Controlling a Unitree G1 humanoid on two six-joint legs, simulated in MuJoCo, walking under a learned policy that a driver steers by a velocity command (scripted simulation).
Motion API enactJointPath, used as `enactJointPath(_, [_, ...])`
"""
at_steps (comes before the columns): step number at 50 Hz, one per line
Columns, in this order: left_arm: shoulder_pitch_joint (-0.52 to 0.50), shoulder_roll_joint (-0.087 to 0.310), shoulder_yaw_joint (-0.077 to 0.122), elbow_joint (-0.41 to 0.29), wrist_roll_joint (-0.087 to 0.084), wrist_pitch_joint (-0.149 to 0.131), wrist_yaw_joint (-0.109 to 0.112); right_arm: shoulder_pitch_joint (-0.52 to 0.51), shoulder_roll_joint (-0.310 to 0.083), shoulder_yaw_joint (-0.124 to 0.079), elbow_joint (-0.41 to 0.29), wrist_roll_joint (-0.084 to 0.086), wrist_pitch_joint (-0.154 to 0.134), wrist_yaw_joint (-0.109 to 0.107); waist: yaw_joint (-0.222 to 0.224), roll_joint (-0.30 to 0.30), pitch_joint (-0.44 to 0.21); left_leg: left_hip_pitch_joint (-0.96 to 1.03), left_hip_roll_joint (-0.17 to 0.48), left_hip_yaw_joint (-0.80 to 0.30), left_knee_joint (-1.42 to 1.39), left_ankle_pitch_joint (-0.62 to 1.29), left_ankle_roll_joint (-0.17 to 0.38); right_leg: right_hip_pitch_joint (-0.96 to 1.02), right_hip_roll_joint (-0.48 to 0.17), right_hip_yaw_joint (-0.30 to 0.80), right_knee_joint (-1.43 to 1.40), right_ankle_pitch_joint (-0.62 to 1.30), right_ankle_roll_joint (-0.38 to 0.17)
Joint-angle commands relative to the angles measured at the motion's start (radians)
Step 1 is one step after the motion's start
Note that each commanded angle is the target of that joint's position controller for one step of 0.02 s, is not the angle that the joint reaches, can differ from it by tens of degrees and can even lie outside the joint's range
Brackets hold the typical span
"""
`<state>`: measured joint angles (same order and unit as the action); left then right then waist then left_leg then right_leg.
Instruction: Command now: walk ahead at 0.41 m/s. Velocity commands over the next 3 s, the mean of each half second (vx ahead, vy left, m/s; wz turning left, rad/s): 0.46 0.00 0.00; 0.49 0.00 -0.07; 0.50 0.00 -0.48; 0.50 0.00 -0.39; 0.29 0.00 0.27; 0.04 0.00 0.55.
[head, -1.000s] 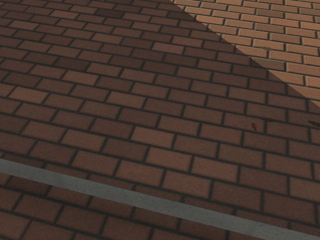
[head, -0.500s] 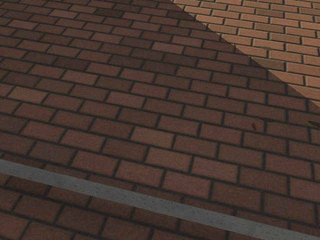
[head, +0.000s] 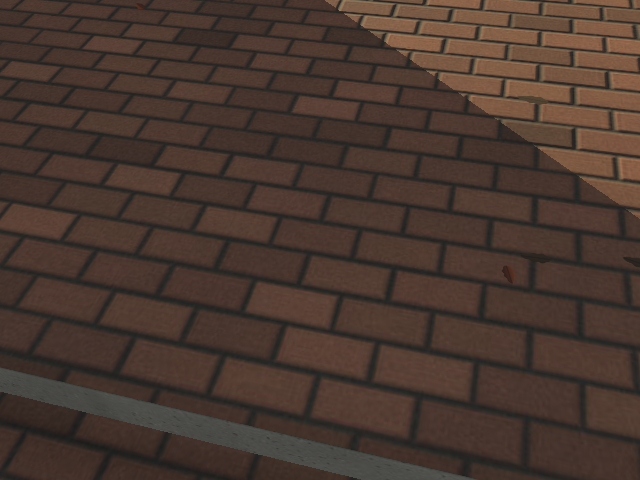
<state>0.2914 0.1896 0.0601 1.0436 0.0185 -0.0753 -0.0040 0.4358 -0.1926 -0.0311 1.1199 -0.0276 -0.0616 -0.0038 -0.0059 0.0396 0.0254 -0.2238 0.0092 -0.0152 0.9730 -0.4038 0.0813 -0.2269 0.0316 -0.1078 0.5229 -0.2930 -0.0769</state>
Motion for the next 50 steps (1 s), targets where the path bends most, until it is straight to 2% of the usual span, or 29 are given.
enactJointPath(1, [0.117, 0.086, 0.005, 0.001, 0.0, -0.004, 0.001, -0.088, -0.022, -0.004, -0.093, -0.005, -0.03, 0.02, 0.012, -0.053, 0.117, -0.391, 0.077, -0.018, 0.161, 0.143, 0.019, 0.159, -0.306, 0.438, -0.4, -0.053, -0.104])
enactJointPath(5, [0.2, 0.063, -0.016, 0.045, -0.009, -0.03, 0.013, -0.115, -0.035, -0.017, -0.107, -0.009, -0.004, 0.029, -0.009, -0.089, 0.073, -0.413, 0.069, 0.044, 0.112, 0.204, -0.012, 0.226, -0.239, 0.242, -0.372, 0.386, -0.078])
enactJointPath(9, [0.251, 0.055, -0.032, 0.06, -0.004, -0.033, 0.016, -0.31, -0.026, -0.013, -0.176, -0.004, 0.004, 0.034, 0.02, -0.114, 0.102, -0.468, 0.049, 0.101, -0.028, 0.262, -0.04, 0.224, -0.21, 0.16, -0.372, 0.586, -0.079])
enactJointPath(13, [0.255, 0.064, -0.039, 0.06, 0.0, -0.038, 0.024, -0.46, -0.006, 0.002, -0.228, 0.01, 0.001, 0.029, 0.036, -0.133, 0.114, -0.338, -0.006, 0.152, -0.31, 0.331, -0.024, 0.199, -0.188, 0.107, -0.35, 0.751, -0.065])
enactJointPath(15, [0.24, 0.085, -0.034, 0.056, 0.004, -0.041, 0.028, -0.417, -0.024, -0.003, -0.221, 0.014, 0.004, 0.015, 0.009, -0.166, 0.07, -0.245, -0.036, 0.161, -0.34, 0.302, 0.011, 0.236, -0.211, 0.1, -0.274, 0.934, -0.065])
enactJointPath(17, [0.209, 0.085, -0.033, 0.052, 0.005, -0.045, 0.037, -0.232, -0.052, -0.019, -0.164, 0.008, -0.001, -0.005, -0.067, -0.164, -0.02, -0.085, -0.073, 0.141, -0.338, 0.267, 0.058, 0.259, -0.223, 0.087, -0.085, 1.141, -0.072])
enactJointPath(19, [0.156, 0.107, -0.024, 0.038, -0.01, -0.04, 0.029, 0.019, -0.087, -0.045, -0.078, -0.01, -0.019, -0.016, -0.182, -0.103, -0.092, 0.2, -0.056, 0.119, -0.509, 0.351, 0.088, 0.132, -0.176, 0.075, 0.265, 0.933, -0.064])
enactJointPath(20, [0.162, 0.063, -0.033, 0.005, -0.018, -0.039, 0.023, 0.129, -0.182, -0.071, -0.061, -0.026, -0.022, -0.02, -0.193, 0.046, -0.186, 0.388, 0.2, -0.167, -0.537, 0.411, 0.129, -0.061, -0.072, 0.027, 0.627, 0.397, -0.042])
enactJointPath(21, [0.314, -0.011, -0.035, 0.011, -0.037, -0.026, 0.019, 0.087, -0.232, -0.082, -0.07, -0.012, -0.008, -0.008, -0.069, 0.182, -0.267, 0.492, 0.411, -0.584, -0.633, 0.481, 0.289, -0.308, 0.056, 0.096, 0.945, -0.218, -0.022])
enactJointPath(22, [0.252, 0.039, -0.025, 0.007, -0.003, -0.011, 0.017, -0.019, -0.185, -0.078, -0.084, 0.021, 0.003, 0.001, -0.059, 0.048, -0.173, 0.362, 0.374, -0.563, -0.72, 0.052, 0.296, -0.399, -0.019, 0.15, 0.994, -0.135, -0.034])
enactJointPath(23, [0.14, 0.057, -0.014, -0.025, 0.013, -0.01, 0.008, -0.074, -0.094, -0.053, -0.091, 0.022, 0.003, 0.008, -0.053, 0.008, -0.032, 0.232, 0.33, -0.493, -0.78, -0.163, 0.26, -0.477, -0.046, 0.128, 1.027, -0.08, -0.035])
enactJointPath(24, [0.102, 0.049, -0.009, -0.043, 0.016, -0.011, 0.0, -0.101, -0.046, -0.036, -0.086, 0.014, -0.002, 0.01, -0.02, -0.033, 0.045, 0.129, 0.289, -0.419, -0.82, -0.168, 0.213, -0.493, -0.073, 0.125, 1.014, -0.043, -0.037])
enactJointPath(25, [0.1, 0.029, -0.009, -0.042, 0.02, -0.003, -0.007, -0.087, -0.019, -0.024, -0.075, 0.009, -0.011, 0.006, 0.005, -0.041, 0.058, 0.066, 0.251, -0.351, -0.823, -0.088, 0.183, -0.484, -0.091, 0.125, 1.031, -0.017, -0.03])
enactJointPath(27, [0.123, -0.02, -0.018, -0.048, 0.019, 0.022, -0.016, -0.062, -0.014, -0.013, -0.047, 0.01, -0.029, -0.001, 0.048, -0.038, 0.063, -0.031, 0.199, -0.235, -0.815, 0.056, 0.153, -0.472, -0.105, 0.113, 1.048, 0.031, -0.014])
enactJointPath(29, [0.065, -0.042, -0.026, -0.086, 0.018, 0.041, -0.015, 0.005, -0.036, -0.009, -0.021, 0.005, -0.041, 0.006, 0.043, -0.022, 0.064, -0.047, 0.187, -0.184, -0.786, 0.137, 0.156, -0.6, -0.103, 0.085, 1.159, 0.03, -0.004])
enactJointPath(30, [0.023, -0.071, -0.034, -0.104, 0.01, 0.052, -0.001, 0.07, -0.032, -0.006, 0.0, 0.0, -0.043, 0.011, 0.016, 0.03, 0.055, -0.031, 0.203, -0.205, -0.779, 0.115, 0.188, -0.718, -0.076, 0.044, 1.375, -0.029, -0.005])
enactJointPath(34, [-0.269, -0.108, -0.079, -0.291, 0.013, 0.049, 0.033, 0.159, -0.028, 0.027, 0.037, 0.0, -0.053, 0.018, -0.008, -0.003, 0.12, 0.052, 0.244, -0.247, -0.77, -0.03, 0.156, -1.199, -0.097, 0.085, 1.675, -0.121, -0.043])
enactJointPath(37, [-0.405, -0.118, -0.119, -0.413, 0.011, 0.046, 0.027, 0.171, -0.018, 0.053, 0.058, 0.015, -0.055, 0.004, 0.007, -0.041, 0.126, -0.027, 0.165, -0.154, -0.811, 0.009, 0.081, -1.161, -0.108, 0.018, 1.438, -0.113, -0.047])
enactJointPath(38, [-0.433, -0.121, -0.127, -0.442, 0.012, 0.05, 0.022, 0.193, -0.021, 0.056, 0.064, 0.01, -0.05, -0.007, -0.008, -0.011, 0.111, -0.022, 0.158, -0.157, -0.843, 0.099, 0.096, -1.132, -0.108, -0.014, 1.396, -0.103, -0.039])
enactJointPath(40, [-0.414, -0.095, -0.132, -0.458, 0.011, 0.064, 0.008, 0.196, -0.049, 0.05, 0.049, 0.034, -0.032, -0.049, -0.002, -0.012, 0.076, 0.014, 0.175, -0.114, -0.967, 0.387, 0.128, -0.921, -0.124, -0.041, 1.106, -0.088, -0.032])
enactJointPath(41, [-0.392, -0.101, -0.132, -0.442, 0.002, 0.066, 0.003, 0.21, -0.045, 0.051, 0.034, 0.039, -0.031, -0.055, -0.015, -0.03, 0.037, 0.097, 0.179, -0.061, -0.962, 0.605, 0.134, -0.823, -0.119, -0.066, 1.0, -0.103, -0.045])
enactJointPath(43, [-0.296, -0.086, -0.13, -0.397, -0.029, 0.066, 0.001, 0.177, -0.096, 0.046, -0.004, 0.05, -0.032, -0.049, 0.04, 0.008, -0.051, 0.154, 0.172, 0.08, -0.835, 1.349, 0.112, -0.517, -0.025, -0.166, 0.761, -0.122, -0.083])
enactJointPath(44, [-0.229, -0.052, -0.114, -0.372, -0.042, 0.065, 0.006, 0.192, -0.134, 0.035, -0.01, 0.043, -0.031, -0.043, 0.075, 0.098, -0.136, 0.223, 0.201, 0.082, -0.705, 1.696, 0.118, -0.395, 0.037, -0.195, 0.715, -0.176, -0.091])
enactJointPath(45, [-0.109, -0.012, -0.092, -0.337, -0.035, 0.056, 0.007, 0.182, -0.172, 0.017, -0.021, 0.035, -0.03, -0.035, 0.136, 0.158, -0.209, 0.323, 0.233, 0.077, -0.523, 1.854, 0.107, -0.311, 0.067, -0.167, 0.629, -0.196, -0.109])
enactJointPath(46, [0.019, 0.033, -0.069, -0.304, -0.018, 0.048, 0.003, 0.143, -0.196, -0.002, -0.035, 0.044, -0.03, -0.019, 0.208, 0.215, -0.296, 0.337, 0.239, 0.105, -0.298, 1.862, 0.083, -0.157, 0.065, -0.063, 0.499, -0.18, -0.151])
enactJointPath(47, [0.122, 0.117, -0.036, -0.258, 0.006, 0.043, 0.002, 0.164, -0.154, -0.007, -0.08, 0.05, -0.048, -0.003, 0.223, 0.118, -0.359, 0.095, 0.164, 0.09, 0.024, 1.537, 0.056, 0.049, -0.082, 0.337, 0.33, -0.369, -0.232])
enactJointPath(48, [0.156, 0.234, 0.004, -0.198, -0.003, 0.063, 0.01, 0.097, -0.076, -0.012, -0.149, 0.027, -0.055, 0.041, 0.184, -0.248, -0.339, -0.272, -0.12, 0.067, 0.473, 0.309, -0.013, 0.181, -0.289, 0.991, -0.127, -0.27, -0.365])
enactJointPath(49, [0.013, 0.226, 0.016, -0.21, -0.018, 0.06, 0.01, 0.082, -0.078, -0.022, -0.199, -0.026, -0.067, 0.058, 0.078, -0.206, -0.276, -0.452, -0.068, -0.082, 0.738, 0.23, -0.001, 0.145, -0.299, 1.149, -0.236, -0.278, -0.349])
enactJointPath(50, [-0.065, 0.164, 0.01, -0.199, -0.019, 0.04, 0.004, 0.008, -0.068, -0.02, -0.256, -0.023, -0.068, 0.051, 0.023, -0.085, -0.14, -0.509, -0.035, -0.078, 0.79, 0.276, 0.01, 0.009, -0.293, 0.998, -0.222, -0.287, -0.287])
